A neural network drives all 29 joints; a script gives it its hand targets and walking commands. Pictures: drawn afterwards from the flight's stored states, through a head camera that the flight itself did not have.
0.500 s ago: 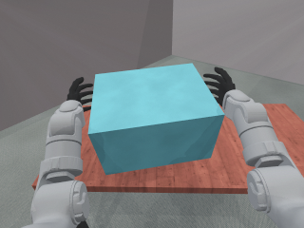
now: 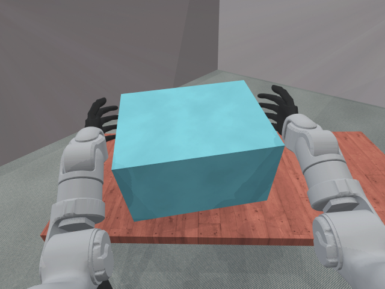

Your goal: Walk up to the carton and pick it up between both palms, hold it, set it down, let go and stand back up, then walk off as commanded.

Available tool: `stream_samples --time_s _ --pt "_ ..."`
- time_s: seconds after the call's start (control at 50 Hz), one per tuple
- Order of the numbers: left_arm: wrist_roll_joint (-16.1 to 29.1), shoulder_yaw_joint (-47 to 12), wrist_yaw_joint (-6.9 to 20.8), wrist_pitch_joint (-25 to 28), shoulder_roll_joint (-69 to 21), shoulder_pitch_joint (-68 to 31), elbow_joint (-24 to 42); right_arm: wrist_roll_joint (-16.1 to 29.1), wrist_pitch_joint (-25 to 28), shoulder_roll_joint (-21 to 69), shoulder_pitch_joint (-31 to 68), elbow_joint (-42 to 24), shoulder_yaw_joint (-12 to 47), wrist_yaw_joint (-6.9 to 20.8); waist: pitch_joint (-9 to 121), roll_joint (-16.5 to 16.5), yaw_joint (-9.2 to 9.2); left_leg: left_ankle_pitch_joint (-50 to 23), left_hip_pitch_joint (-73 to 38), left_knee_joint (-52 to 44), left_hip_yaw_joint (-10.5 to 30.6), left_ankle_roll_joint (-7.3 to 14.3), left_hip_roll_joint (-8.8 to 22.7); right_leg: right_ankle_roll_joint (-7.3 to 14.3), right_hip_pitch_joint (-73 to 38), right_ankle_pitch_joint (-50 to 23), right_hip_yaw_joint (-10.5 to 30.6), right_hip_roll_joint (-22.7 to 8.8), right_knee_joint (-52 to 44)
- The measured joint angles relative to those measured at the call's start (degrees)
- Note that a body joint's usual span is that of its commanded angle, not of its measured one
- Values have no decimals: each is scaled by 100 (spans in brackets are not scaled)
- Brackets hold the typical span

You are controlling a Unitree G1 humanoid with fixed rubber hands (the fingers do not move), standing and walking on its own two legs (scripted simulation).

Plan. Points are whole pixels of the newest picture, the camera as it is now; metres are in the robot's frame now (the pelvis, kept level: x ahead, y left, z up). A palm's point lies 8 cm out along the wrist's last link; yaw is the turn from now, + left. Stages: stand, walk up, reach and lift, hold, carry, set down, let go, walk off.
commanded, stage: hold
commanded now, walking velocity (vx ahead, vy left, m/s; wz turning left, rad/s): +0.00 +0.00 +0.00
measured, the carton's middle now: (192, 146) +0.39 +0.02 +0.15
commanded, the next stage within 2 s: set down in 1.12 s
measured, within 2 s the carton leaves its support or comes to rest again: neither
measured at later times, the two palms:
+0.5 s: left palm (95, 133) +0.36 +0.22 +0.22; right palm (286, 120) +0.37 -0.18 +0.23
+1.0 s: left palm (96, 133) +0.36 +0.21 +0.22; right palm (286, 120) +0.37 -0.18 +0.23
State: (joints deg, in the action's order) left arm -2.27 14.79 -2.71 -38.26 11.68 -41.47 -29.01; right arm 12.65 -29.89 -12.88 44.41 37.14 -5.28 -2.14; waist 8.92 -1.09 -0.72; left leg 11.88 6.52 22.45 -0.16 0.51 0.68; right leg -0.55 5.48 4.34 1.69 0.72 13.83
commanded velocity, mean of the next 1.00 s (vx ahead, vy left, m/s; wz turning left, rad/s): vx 0.00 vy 0.00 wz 0.00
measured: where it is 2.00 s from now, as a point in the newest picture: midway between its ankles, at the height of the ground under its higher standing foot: outside the picture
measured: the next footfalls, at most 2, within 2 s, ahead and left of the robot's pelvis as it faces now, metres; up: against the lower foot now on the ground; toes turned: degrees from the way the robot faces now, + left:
none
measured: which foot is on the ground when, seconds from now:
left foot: down 0.00-1.00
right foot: down 0.00-1.00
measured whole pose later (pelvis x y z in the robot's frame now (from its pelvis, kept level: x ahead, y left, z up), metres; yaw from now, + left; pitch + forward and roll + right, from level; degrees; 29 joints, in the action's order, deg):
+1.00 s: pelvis +0.00 +0.00 +0.00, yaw +0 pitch -4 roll -2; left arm -2.4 14.8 -2.6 -38.3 11.5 -41.5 -28.9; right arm 12.5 -29.9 -12.9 44.4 37.1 -5.3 -2.3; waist 8.9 -1.1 -0.7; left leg 11.9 6.5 22.4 -0.1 0.5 0.7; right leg -0.6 5.5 4.3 1.7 0.7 13.8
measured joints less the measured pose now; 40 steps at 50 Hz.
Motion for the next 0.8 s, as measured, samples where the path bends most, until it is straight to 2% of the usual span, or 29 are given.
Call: stream_samples --time_s 0.8 --pt "-8 5 11 -6 -11 0 12 -19 -2 0 0 0 0 -13 -1 0 0 -1 0 0 3 1 0 0 -1 0 0 1 0"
